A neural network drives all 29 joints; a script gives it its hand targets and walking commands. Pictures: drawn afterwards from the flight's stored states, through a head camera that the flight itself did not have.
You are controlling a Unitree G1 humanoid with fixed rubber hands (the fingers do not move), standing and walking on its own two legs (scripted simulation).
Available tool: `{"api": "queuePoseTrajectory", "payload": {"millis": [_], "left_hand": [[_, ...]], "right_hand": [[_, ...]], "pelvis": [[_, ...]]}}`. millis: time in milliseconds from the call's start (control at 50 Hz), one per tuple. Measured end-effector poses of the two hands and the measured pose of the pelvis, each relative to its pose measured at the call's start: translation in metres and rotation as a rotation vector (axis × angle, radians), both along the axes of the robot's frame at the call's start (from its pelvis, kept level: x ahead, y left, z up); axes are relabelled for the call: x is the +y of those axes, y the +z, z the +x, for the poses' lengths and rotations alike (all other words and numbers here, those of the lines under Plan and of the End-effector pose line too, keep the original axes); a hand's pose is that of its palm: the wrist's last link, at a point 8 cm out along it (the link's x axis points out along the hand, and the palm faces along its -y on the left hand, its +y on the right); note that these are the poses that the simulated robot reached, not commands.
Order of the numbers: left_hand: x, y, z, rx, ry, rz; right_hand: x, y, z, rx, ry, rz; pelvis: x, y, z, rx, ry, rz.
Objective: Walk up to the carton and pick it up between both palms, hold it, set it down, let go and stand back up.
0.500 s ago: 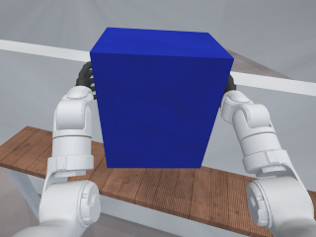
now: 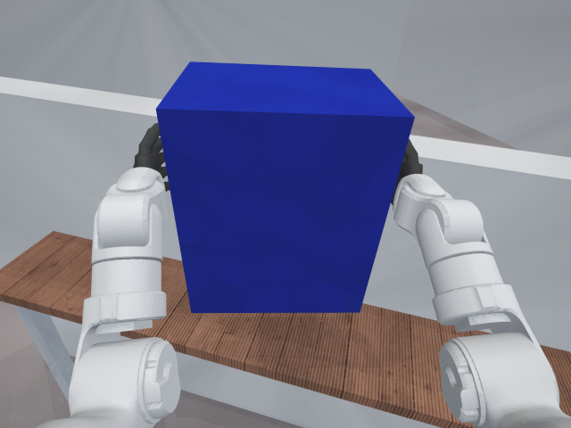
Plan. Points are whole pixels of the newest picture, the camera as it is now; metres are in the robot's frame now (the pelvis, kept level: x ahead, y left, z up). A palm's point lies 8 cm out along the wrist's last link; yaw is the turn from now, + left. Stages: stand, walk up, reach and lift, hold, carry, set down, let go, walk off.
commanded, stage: hold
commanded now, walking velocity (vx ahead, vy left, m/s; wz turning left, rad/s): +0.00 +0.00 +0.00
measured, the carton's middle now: (279, 193) +0.38 +0.01 +0.22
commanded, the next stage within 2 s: none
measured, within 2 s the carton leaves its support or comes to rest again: neither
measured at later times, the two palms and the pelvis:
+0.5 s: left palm (161, 177) +0.37 +0.17 +0.25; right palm (410, 188) +0.36 -0.17 +0.24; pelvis +0.02 +0.00 +0.00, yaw -1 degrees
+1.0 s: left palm (159, 166) +0.37 +0.17 +0.26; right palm (410, 177) +0.37 -0.17 +0.26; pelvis -0.01 +0.00 +0.00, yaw -1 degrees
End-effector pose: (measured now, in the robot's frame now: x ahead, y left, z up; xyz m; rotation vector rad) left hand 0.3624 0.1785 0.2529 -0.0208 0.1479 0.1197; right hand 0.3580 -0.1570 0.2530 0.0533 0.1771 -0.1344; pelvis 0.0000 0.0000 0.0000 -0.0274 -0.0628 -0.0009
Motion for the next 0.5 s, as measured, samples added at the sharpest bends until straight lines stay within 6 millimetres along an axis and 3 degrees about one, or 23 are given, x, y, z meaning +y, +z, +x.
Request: {"api": "queuePoseTrajectory", "payload": {"millis": [160,320,500], "left_hand": [[-0.006,0.007,0.011,0.017,0.001,0.009],[-0.013,0.007,0.018,0.016,-0.001,0.026],[-0.011,-0.004,0.01,0.005,-0.003,0.002]], "right_hand": [[-0.006,0.005,0.009,0.012,-0.004,-0.014],[-0.013,0.003,0.016,0.011,0.002,-0.026],[-0.012,-0.009,0.006,0.009,0.0,-0.055]], "pelvis": [[0.001,0.0,-0.005,0.023,-0.015,0.006],[-0.001,0.001,0.005,0.032,-0.011,0.002],[-0.003,0.001,0.016,0.003,-0.015,-0.001]]}}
